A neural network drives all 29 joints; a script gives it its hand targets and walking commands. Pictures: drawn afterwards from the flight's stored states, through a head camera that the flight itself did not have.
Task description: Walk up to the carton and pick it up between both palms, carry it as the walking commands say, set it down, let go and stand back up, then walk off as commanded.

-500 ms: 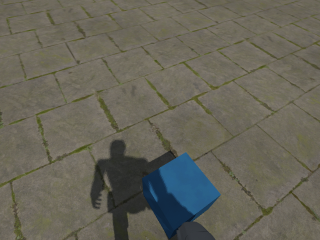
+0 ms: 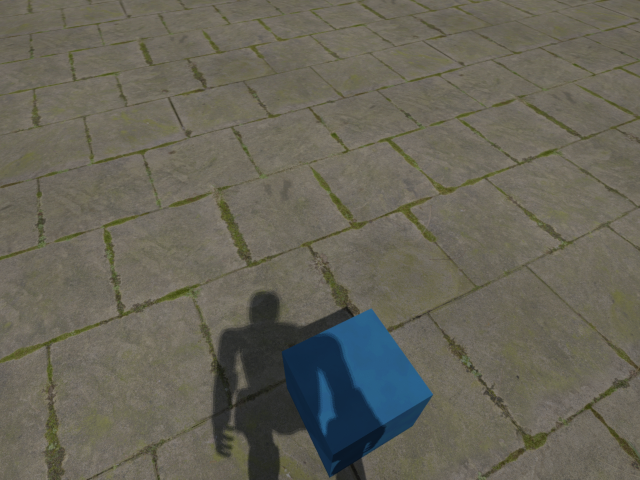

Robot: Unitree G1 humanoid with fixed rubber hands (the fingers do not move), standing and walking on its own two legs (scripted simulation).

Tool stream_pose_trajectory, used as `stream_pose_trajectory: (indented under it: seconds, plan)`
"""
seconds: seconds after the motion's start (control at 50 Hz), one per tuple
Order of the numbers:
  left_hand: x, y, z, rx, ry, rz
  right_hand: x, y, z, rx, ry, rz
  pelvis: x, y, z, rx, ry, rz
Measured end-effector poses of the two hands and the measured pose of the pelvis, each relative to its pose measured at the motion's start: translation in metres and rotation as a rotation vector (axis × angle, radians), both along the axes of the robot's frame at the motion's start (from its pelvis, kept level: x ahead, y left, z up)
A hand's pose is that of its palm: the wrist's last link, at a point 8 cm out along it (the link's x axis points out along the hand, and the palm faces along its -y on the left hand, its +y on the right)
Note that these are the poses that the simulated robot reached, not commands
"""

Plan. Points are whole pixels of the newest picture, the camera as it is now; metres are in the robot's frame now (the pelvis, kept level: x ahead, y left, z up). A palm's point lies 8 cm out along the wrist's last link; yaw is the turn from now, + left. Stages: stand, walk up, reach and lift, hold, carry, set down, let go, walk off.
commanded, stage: walk up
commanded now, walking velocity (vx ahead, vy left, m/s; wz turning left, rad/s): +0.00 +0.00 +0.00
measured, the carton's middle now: (351, 391) +0.45 -0.08 -0.64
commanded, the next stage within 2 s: stand in 0.20 s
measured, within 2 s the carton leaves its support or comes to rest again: neither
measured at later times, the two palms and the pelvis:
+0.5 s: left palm out of the picture -0.01 +0.21 -0.15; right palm out of the picture -0.01 -0.19 -0.15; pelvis +0.01 +0.01 +0.00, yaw -1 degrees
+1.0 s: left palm out of the picture +0.03 +0.20 -0.15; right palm out of the picture +0.01 -0.19 -0.15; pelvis +0.04 +0.00 +0.00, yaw -1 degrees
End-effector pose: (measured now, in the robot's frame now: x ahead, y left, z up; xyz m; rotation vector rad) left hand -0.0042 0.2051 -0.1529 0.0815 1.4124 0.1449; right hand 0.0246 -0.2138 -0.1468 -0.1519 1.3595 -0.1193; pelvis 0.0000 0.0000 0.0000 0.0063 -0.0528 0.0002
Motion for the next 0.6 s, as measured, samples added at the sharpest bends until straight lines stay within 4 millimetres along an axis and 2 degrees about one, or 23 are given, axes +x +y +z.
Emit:
stream_pose_trajectory:
  seconds: [0.18, 0.28, 0.44, 0.6]
  plan:
    - [-0.016, 0.007, 0.000, 0.003, 0.059, -0.016, -0.040, 0.008, 0.002, 0.006, 0.069, -0.056, -0.003, 0.005, 0.001, 0.001, 0.017, -0.006]
    - [-0.015, 0.009, 0.002, 0.009, 0.062, -0.018, -0.051, 0.016, 0.001, 0.022, 0.093, -0.072, 0.000, 0.007, 0.002, 0.001, 0.019, -0.008]
    - [-0.007, 0.005, 0.004, 0.008, 0.053, -0.019, -0.039, 0.024, 0.000, 0.046, 0.065, -0.081, 0.006, 0.007, 0.002, 0.001, 0.020, -0.014]
    - [0.007, 0.001, 0.004, 0.005, 0.030, -0.016, -0.024, 0.018, -0.001, 0.034, 0.043, -0.082, 0.016, 0.005, 0.002, -0.003, 0.019, -0.017]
